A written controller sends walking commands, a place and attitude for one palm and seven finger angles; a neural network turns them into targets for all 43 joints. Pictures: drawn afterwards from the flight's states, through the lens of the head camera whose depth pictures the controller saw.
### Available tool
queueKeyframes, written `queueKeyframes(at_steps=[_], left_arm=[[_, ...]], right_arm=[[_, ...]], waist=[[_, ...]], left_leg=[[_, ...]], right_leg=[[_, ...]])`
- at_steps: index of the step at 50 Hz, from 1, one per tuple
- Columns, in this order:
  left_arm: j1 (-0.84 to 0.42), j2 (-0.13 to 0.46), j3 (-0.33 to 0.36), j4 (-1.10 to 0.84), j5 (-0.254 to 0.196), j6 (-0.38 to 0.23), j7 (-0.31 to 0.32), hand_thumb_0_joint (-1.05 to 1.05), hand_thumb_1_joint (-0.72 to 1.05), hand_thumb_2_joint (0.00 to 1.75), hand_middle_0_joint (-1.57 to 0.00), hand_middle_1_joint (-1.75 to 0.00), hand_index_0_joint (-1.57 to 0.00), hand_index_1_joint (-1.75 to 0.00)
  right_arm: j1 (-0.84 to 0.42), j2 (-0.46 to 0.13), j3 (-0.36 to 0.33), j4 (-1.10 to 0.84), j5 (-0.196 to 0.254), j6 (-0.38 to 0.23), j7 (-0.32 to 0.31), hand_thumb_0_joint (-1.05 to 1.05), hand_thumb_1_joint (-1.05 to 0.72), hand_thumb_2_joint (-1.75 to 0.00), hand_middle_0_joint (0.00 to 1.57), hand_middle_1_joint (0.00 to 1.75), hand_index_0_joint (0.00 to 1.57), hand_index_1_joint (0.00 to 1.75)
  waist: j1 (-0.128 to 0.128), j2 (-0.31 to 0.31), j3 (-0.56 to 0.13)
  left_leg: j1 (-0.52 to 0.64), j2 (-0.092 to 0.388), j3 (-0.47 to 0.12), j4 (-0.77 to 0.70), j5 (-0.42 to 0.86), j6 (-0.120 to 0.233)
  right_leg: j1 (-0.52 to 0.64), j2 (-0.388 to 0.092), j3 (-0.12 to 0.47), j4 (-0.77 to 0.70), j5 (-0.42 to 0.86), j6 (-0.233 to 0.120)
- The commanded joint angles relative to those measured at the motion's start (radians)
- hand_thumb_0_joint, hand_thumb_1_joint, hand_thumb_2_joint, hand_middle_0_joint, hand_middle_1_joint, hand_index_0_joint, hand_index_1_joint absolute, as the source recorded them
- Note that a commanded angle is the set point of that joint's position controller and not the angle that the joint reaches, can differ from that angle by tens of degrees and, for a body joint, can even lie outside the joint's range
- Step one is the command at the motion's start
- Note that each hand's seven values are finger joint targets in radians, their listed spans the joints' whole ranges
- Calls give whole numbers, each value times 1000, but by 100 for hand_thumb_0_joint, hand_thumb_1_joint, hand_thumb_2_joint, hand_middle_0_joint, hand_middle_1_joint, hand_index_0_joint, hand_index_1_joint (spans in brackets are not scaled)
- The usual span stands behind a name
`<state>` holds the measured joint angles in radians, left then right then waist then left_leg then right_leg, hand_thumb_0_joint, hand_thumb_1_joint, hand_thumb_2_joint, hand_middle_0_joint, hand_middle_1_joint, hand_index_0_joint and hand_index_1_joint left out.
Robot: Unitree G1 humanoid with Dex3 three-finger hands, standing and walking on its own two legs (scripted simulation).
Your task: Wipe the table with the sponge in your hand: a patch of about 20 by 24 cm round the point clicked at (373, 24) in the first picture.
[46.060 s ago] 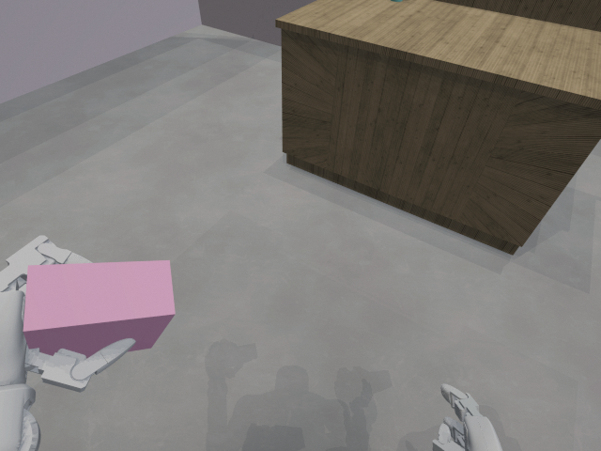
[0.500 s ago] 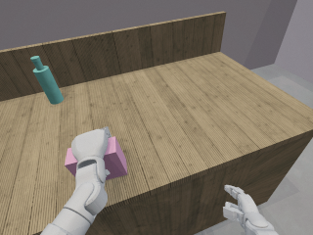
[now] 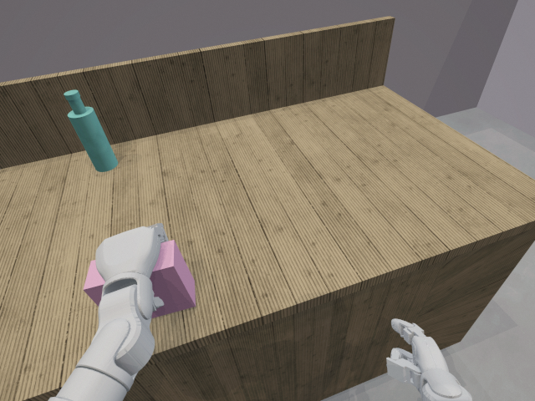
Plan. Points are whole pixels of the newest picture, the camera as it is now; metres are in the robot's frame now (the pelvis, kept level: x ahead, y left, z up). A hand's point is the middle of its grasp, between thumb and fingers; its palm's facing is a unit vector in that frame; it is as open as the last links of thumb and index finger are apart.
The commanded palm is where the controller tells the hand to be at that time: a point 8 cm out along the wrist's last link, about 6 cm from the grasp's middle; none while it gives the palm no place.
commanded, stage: wipe forward along the middle lane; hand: left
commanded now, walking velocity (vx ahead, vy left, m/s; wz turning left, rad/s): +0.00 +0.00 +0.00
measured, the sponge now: (149, 290) +0.28 +0.24 +0.02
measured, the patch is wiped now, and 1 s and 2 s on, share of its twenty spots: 0.85 0.85 0.85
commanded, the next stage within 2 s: slide back across to the first lane in 1.54 s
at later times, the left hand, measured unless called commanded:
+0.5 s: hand (144, 257) +0.31 +0.26 +0.06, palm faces -0.04 -0.05 -1.00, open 9.9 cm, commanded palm +0.30 +0.26 +0.09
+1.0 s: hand (143, 232) +0.37 +0.28 +0.06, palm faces -0.08 -0.01 -1.00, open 9.9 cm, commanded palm +0.36 +0.28 +0.09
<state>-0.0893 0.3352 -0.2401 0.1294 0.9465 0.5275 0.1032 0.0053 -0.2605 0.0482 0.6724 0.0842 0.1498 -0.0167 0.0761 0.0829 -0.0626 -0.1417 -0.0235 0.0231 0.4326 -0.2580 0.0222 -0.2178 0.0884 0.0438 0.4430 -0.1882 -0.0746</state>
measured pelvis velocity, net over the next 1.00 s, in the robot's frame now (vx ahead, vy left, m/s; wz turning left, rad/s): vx -0.03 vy -0.02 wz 0.03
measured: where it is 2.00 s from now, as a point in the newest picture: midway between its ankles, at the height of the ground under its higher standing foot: outside the picture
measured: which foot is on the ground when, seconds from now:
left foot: down 0.00-1.00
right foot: down 0.00-1.00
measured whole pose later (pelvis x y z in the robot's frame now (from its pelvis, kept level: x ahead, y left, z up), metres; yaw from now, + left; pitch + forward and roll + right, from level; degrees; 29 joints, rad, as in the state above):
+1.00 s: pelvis -0.03 -0.02 -0.01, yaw +1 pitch +8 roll +1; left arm -0.65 0.46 -0.08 0.91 0.98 0.23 0.15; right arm 0.19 -0.28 0.02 0.72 0.09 0.11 -0.08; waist -0.01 0.05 -0.10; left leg -0.44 -0.02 -0.01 0.56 -0.25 0.02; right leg -0.49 0.10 0.01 0.52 -0.16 -0.09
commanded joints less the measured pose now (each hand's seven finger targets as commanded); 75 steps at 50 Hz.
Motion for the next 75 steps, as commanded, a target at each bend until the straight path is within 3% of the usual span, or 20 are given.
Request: queueKeyframes(at_steps=[1, 2, 4, 7, 9, 16, 17, 23, 35, 37, 45, 47, 49, 52, 54, 60, 62, 65, 72, 75], left_arm=[[-224, 148, 96, -39, 32, 0, 13, 0, 10, 130, -120, -160, -120, -160], [-243, 201, 141, -29, 31, -5, 18, 0, 10, 130, -120, -160, -120, -160], [-320, 156, 96, 27, 44, -5, 18, 0, 10, 130, -120, -160, -120, -160], [-333, 226, 164, 63, 40, -25, 27, 0, 10, 130, -120, -160, -120, -160], [-349, 168, 118, 106, 38, -32, 25, 0, 10, 130, -120, -160, -120, -160], [-467, 160, 88, 239, 58, -59, 18, 0, 10, 130, -120, -160, -120, -160], [-489, 201, 127, 243, 61, -70, 21, 0, 10, 130, -120, -160, -120, -160], [-531, 181, 113, 347, 60, -118, 31, 0, 10, 130, -120, -160, -120, -160], [-739, 295, 161, 565, 82, -201, 65, 0, 10, 130, -120, -160, -120, -160], [-745, 348, 208, 580, 81, -223, 71, 0, 10, 130, -120, -160, -120, -160], [-813, 346, 183, 700, 92, -273, 86, 0, 10, 130, -120, -160, -120, -160], [-851, 407, 228, 722, 87, -280, 90, 0, 10, 130, -120, -160, -120, -160], [-908, 386, 190, 733, 89, -287, 93, 0, 10, 130, -120, -160, -120, -160], [-919, 438, 233, 768, 99, -292, 97, 0, 10, 130, -120, -160, -120, -160], [-928, 398, 193, 777, 102, -295, 95, 0, 10, 130, -120, -160, -120, -160], [-960, 425, 201, 813, 98, -301, 85, 0, 10, 130, -120, -160, -120, -160], [-950, 470, 247, 821, 103, -308, 86, 0, 10, 130, -120, -160, -120, -160], [-991, 453, 214, 835, 117, -308, 88, 0, 10, 130, -120, -160, -120, -160], [-1062, 532, 257, 877, 134, -306, 88, 0, 10, 130, -120, -160, -120, -160], [-1105, 490, 205, 906, 148, -299, 79, 0, 10, 130, -120, -160, -120, -160]], right_arm=[[-228, -97, -37, -175, -5, -63, -17, 0, -90, -90, 20, 30, 20, 30], [-221, -102, -37, -170, -7, -64, -20, 0, -90, -90, 20, 30, 20, 30], [-212, -99, -35, -163, -4, -63, -29, 0, -90, -90, 20, 30, 20, 30], [-194, -108, -39, -159, -7, -64, -39, 0, -90, -90, 20, 30, 20, 30], [-187, -100, -39, -162, -3, -64, -44, 0, -90, -90, 20, 30, 20, 30], [-148, -111, -43, -150, 0, -65, -55, 0, -90, -90, 20, 30, 20, 30], [-137, -116, -46, -145, -2, -66, -57, 0, -90, -90, 20, 30, 20, 30], [-94, -115, -53, -145, -2, -68, -67, 0, -90, -90, 20, 30, 20, 30], [-8, -130, -60, -117, -1, -75, -84, 0, -90, -90, 20, 30, 20, 30], [4, -135, -64, -115, -2, -79, -84, 0, -90, -90, 20, 30, 20, 30], [72, -136, -69, -104, 1, -83, -78, 0, -90, -90, 20, 30, 20, 30], [78, -146, -70, -94, 1, -84, -78, 0, -90, -90, 20, 30, 20, 30], [99, -145, -70, -88, 3, -88, -79, 0, -90, -90, 20, 30, 20, 30], [116, -151, -73, -76, 1, -90, -76, 0, -90, -90, 20, 30, 20, 30], [135, -149, -74, -76, 1, -91, -75, 0, -90, -90, 20, 30, 20, 30], [159, -157, -72, -69, 1, -86, -71, 0, -90, -90, 20, 30, 20, 30], [166, -163, -75, -62, -2, -84, -68, 0, -90, -90, 20, 30, 20, 30], [186, -162, -75, -58, -3, -84, -67, 0, -90, -90, 20, 30, 20, 30], [213, -173, -76, -45, -6, -81, -66, 0, -90, -90, 20, 30, 20, 30], [233, -170, -75, -39, -6, -82, -65, 0, -90, -90, 20, 30, 20, 30]], waist=[[13, -134, -115], [18, -132, -115], [0, -147, -98], [18, -135, -150], [5, -150, -136], [-19, -147, -97], [-16, -145, -116], [-26, -175, -158], [-70, -176, -137], [-57, -149, -183], [-85, -154, -215], [-91, -166, -209], [-115, -159, -205], [-107, -148, -238], [-119, -148, -260], [-131, -149, -271], [-118, -143, -292], [-140, -128, -277], [-149, -116, -316], [-165, -77, -294]], left_leg=[[-65, -25, -63, -45, 134, 21], [-67, -23, -69, -51, 112, 20], [-81, -22, -63, -53, 90, 19], [-87, -25, -66, -54, 92, 20], [-105, -26, -61, -47, 97, 19], [-136, -25, -57, -40, 27, 17], [-136, -24, -62, -40, 21, 18], [-186, -26, -51, -20, -2, 20], [-301, -28, -43, 16, -109, 22], [-315, -27, -45, 21, -94, 22], [-369, -20, -37, 45, -88, 27], [-387, -17, -43, 46, -95, 27], [-389, -13, -35, 54, -102, 31], [-394, -11, -40, 54, -84, 30], [-387, -8, -33, 62, -61, 33], [-405, -6, -29, 66, -35, 34], [-401, -5, -35, 66, -3, 33], [-395, -2, -27, 69, -6, 35], [-399, 1, -31, 77, 27, 34], [-368, 9, -38, 75, 26, 32]], right_leg=[[93, -54, 140, -96, 63, -7], [85, -51, 147, -102, 21, -11], [56, -51, 129, -106, -13, -7], [87, -50, 135, -92, 12, -12], [80, -54, 122, -85, 37, -8], [-5, -55, 114, -102, -70, -5], [-5, -52, 122, -101, -80, -9], [3, -62, 108, -86, -86, 1], [-74, -79, 126, -96, -239, 19], [-47, -81, 144, -87, -213, 15], [-48, -88, 128, -73, -173, 27], [-54, -87, 138, -79, -190, 28], [-71, -91, 126, -79, -190, 35], [-64, -86, 122, -67, -167, 30], [-55, -88, 106, -55, -107, 35], [-34, -90, 104, -45, -26, 40], [-22, -83, 102, -34, 23, 32], [-51, -84, 84, -32, 26, 38], [-55, -78, 72, -16, 71, 34], [-116, -72, 42, -6, 51, 33]])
